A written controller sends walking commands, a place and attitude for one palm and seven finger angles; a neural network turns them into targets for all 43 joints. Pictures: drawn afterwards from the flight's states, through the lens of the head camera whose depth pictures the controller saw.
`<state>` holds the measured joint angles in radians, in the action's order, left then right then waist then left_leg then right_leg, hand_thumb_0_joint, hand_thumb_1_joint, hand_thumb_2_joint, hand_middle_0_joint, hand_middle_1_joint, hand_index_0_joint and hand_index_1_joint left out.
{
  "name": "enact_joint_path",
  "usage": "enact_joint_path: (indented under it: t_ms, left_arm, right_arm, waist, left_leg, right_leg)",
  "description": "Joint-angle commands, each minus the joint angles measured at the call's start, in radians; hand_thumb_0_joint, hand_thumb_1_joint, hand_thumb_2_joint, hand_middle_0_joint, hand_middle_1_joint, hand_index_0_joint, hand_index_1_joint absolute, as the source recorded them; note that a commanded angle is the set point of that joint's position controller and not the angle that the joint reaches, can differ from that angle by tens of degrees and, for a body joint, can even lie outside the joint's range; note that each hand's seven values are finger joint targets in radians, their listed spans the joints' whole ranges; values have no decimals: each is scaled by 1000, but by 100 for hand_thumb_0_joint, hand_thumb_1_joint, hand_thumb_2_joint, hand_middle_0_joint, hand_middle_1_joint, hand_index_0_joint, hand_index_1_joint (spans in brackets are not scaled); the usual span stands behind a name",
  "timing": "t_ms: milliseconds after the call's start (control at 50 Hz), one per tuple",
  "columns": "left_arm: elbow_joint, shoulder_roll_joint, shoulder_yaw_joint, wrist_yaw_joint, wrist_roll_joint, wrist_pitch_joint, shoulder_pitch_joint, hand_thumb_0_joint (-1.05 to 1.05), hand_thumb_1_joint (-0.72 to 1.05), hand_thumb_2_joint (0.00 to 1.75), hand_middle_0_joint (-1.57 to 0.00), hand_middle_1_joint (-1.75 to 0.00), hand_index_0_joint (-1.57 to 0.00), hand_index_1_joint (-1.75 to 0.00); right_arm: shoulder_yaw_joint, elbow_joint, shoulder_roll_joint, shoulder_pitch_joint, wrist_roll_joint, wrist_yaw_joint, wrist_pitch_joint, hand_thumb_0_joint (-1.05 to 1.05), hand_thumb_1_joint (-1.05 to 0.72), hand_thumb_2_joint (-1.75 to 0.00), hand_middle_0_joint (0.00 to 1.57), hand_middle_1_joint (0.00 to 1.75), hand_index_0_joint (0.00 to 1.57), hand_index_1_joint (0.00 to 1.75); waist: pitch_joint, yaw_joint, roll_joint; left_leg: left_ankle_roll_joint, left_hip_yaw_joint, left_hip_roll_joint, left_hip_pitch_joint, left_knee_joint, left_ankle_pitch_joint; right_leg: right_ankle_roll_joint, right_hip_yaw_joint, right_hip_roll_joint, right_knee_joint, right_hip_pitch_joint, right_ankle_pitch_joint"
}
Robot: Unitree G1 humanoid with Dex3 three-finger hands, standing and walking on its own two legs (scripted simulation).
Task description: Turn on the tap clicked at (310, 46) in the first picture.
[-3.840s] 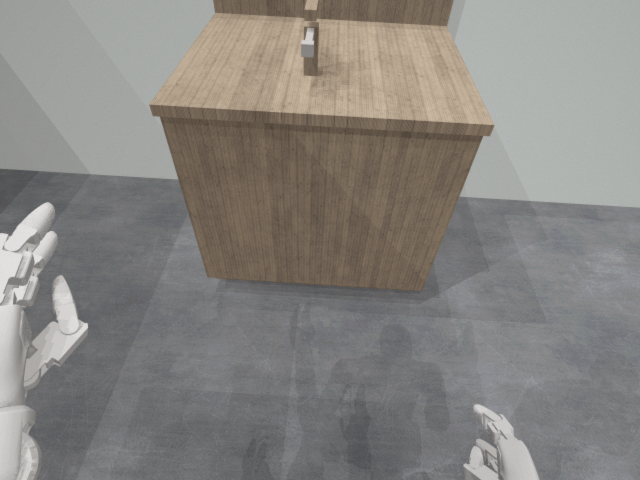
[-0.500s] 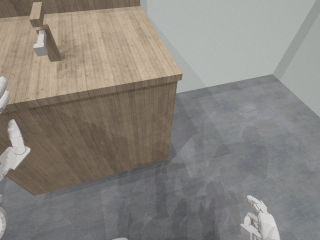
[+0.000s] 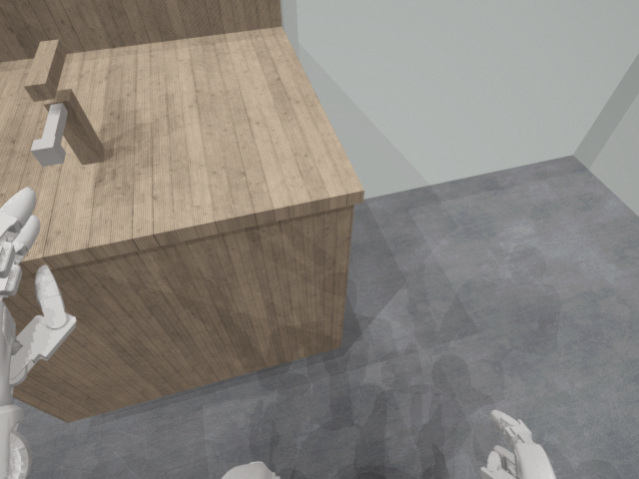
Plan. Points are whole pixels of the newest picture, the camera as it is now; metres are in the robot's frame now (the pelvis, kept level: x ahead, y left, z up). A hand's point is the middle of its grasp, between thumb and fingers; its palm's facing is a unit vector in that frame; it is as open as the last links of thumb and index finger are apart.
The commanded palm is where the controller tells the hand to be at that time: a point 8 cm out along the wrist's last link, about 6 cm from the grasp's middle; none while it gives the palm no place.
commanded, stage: take the last steps up to it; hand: left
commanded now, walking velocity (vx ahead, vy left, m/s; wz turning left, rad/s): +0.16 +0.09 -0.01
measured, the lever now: (48, 151) +0.49 +0.41 +0.13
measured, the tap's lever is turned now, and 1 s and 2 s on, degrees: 0 0 0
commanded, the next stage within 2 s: come to a stop and stand still in 0.02 s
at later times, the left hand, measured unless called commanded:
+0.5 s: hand (109, 275) +0.27 +0.22 +0.16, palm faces +0.40 -0.82 -0.41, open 7.4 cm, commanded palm +0.22 +0.26 +0.18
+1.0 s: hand (78, 288) +0.26 +0.25 +0.15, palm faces +0.33 -0.86 -0.38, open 7.4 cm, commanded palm +0.20 +0.29 +0.18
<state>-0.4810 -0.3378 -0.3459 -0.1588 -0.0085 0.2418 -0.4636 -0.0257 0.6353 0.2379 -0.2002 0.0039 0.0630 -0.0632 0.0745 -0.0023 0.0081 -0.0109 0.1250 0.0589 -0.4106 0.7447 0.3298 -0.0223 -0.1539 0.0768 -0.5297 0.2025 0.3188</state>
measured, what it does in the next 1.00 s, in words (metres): steps on the spot: left foot, then right foot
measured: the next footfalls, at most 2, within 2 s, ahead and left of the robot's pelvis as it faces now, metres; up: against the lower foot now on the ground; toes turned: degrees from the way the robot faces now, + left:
left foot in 0.08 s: +0.12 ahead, +0.12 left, +0.00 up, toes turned +8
right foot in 0.36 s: +0.12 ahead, -0.11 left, +0.00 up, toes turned -4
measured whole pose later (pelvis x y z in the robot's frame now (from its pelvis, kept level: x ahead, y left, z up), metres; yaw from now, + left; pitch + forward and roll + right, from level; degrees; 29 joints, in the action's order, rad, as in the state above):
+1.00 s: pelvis +0.03 +0.02 +0.00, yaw -3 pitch -1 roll +0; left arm -0.39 -0.32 -0.32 -0.11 -0.01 0.24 -0.40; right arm 0.04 0.57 0.19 -0.26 0.00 0.02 -0.15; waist 0.06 0.02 0.00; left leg 0.05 0.11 0.00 -0.22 0.50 0.26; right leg 0.01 -0.01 0.02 -0.47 0.29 0.16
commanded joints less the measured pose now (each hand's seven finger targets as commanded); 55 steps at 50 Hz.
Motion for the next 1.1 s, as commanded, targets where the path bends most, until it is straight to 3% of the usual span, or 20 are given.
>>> enact_joint_path:
  t_ms: [0,20,60,80,100,140,200,320,380,460,540,620,640,660,680,700,760,820,940,1080]
  left_arm:
    - [-271,-203,-151,-37,-11,64,29,0,90,90,-20,-30,-20,-30]
    - [-289,-208,-150,-37,-13,68,52,0,90,90,-20,-30,-20,-30]
    - [-290,-199,-138,-35,-21,75,68,0,90,90,-20,-30,-20,-30]
    - [-246,-227,-155,-32,-20,77,68,0,90,90,-20,-30,-20,-30]
    - [-236,-235,-155,-27,-17,73,87,0,90,90,-20,-30,-20,-30]
    - [-261,-216,-142,-16,-23,65,78,0,90,90,-20,-30,-20,-30]
    - [-257,-169,-114,-7,-35,31,-16,0,90,90,-20,-30,-20,-30]
    - [-226,-182,-121,-18,-28,2,39,0,90,90,-20,-30,-20,-30]
    - [-160,-175,-105,-15,-31,-12,61,0,90,90,-20,-30,-20,-30]
    - [-213,-206,-123,-27,-22,-15,93,0,90,90,-20,-30,-20,-30]
    - [-223,-207,-151,-36,-11,-7,11,0,90,90,-20,-30,-20,-30]
    - [-276,-198,-139,-36,-20,-7,-36,0,90,90,-20,-30,-20,-30]
    - [-403,-900,-490,-36,-53,111,927,0,90,90,-20,-30,-20,-30]
    - [44,-402,-360,-1,-41,74,472,0,90,90,-20,-30,-20,-30]
    - [103,-329,-253,13,-54,72,374,0,90,90,-20,-30,-20,-30]
    - [46,-311,-222,21,-44,95,391,0,90,90,-20,-30,-20,-30]
    - [-6,-130,-45,51,-55,96,207,0,90,90,-20,-30,-20,-30]
    - [-122,-132,-47,38,-32,73,167,0,90,90,-20,-30,-20,-30]
    - [-171,-277,-208,1,-6,68,248,0,90,90,-20,-30,-20,-30]
    - [-152,-160,-122,12,-19,52,176,0,90,90,-20,-30,-20,-30]
  right_arm:
    - [-27,-189,42,63,3,5,-48,0,-90,-90,20,30,20,30]
    - [-36,-193,56,50,-2,8,-46,0,-90,-90,20,30,20,30]
    - [-48,-203,90,46,-16,7,-48,0,-90,-90,20,30,20,30]
    - [-32,-198,77,57,-2,8,-53,0,-90,-90,20,30,20,30]
    - [-28,-189,70,61,0,4,-59,0,-90,-90,20,30,20,30]
    - [-36,-171,74,56,-9,-3,-67,0,-90,-90,20,30,20,30]
    - [-24,-175,73,38,-4,-16,-78,0,-90,-90,20,30,20,30]
    - [2,-180,69,55,-3,3,-96,0,-90,-90,20,30,20,30]
    - [12,-182,39,44,-3,10,-87,0,-90,-90,20,30,20,30]
    - [18,-174,25,82,-4,3,-61,0,-90,-90,20,30,20,30]
    - [20,-190,28,106,0,17,-30,0,-90,-90,20,30,20,30]
    - [-8,-204,60,69,0,19,-10,0,-90,-90,20,30,20,30]
    - [79,-299,96,-49,-26,69,-56,0,-90,-90,20,30,20,30]
    - [29,-232,18,27,-39,32,-93,0,-90,-90,20,30,20,30]
    - [32,-240,76,20,-5,3,-103,0,-90,-90,20,30,20,30]
    - [14,-235,102,-11,-4,-16,-118,0,-90,-90,20,30,20,30]
    - [8,-253,105,11,-22,-59,-149,0,-90,-90,20,30,20,30]
    - [2,-245,111,35,-20,-58,-153,0,-90,-90,20,30,20,30]
    - [12,-230,96,70,5,-25,-145,0,-90,-90,20,30,20,30]
    - [14,-215,80,75,12,-25,-150,0,-90,-90,20,30,20,30]
  waist:
    - [-225,8,86]
    - [-239,-5,38]
    - [-249,-2,-281]
    - [-223,-9,-355]
    - [-178,-9,-290]
    - [-169,5,-162]
    - [-203,1,-205]
    - [-182,6,-173]
    - [-190,-7,73]
    - [-226,3,183]
    - [-257,10,116]
    - [-265,0,38]
    - [-46,-23,-73]
    - [-196,47,-139]
    - [-119,36,-307]
    - [-92,39,-302]
    - [-100,33,-86]
    - [-88,27,-4]
    - [-132,29,-108]
    - [-165,23,-58]
  left_leg:
    - [7,60,-49,154,-273,-174]
    - [19,38,-28,245,-326,-217]
    - [164,-333,257,474,-356,-493]
    - [231,-507,345,405,-439,-418]
    - [257,-520,359,347,-451,-355]
    - [225,-360,304,358,-402,-488]
    - [143,-172,230,289,-374,-618]
    - [57,-96,194,159,-319,-373]
    - [-26,-18,17,92,-154,-48]
    - [-20,-141,-36,-6,125,174]
    - [-17,-104,-43,35,-61,86]
    - [-1,-104,7,211,-333,-255]
    - [15,-155,32,47,-378,-55]
    - [28,-115,78,129,-330,-42]
    - [39,-154,56,-19,-391,70]
    - [29,-134,34,-90,-372,105]
    - [10,-119,-22,13,-345,141]
    - [11,-127,-3,48,-399,170]
    - [18,-152,30,37,-484,144]
    - [8,-112,1,117,-410,-72]
  right_leg:
    - [-70,154,170,26,-151,-503]
    - [-47,138,149,-56,-104,-449]
    - [31,51,-21,-372,249,177]
    - [29,93,-49,-558,315,333]
    - [25,143,-19,-611,351,299]
    - [39,145,-3,-510,357,197]
    - [50,85,-41,-263,174,81]
    - [50,74,-50,83,-71,-139]
    - [-18,312,110,143,-41,-479]
    - [-138,387,272,150,-108,-732]
    - [-97,257,208,80,-178,-796]
    - [-27,219,114,42,-91,-449]
    - [67,137,-10,26,48,25]
    - [19,89,-25,-3,127,160]
    - [2,108,-48,-30,0,68]
    - [-2,133,-42,-2,-60,-13]
    - [-11,205,-32,122,-16,5]
    - [11,197,-54,160,17,93]
    - [16,160,-73,95,-68,-45]
    - [7,159,-55,133,-92,-204]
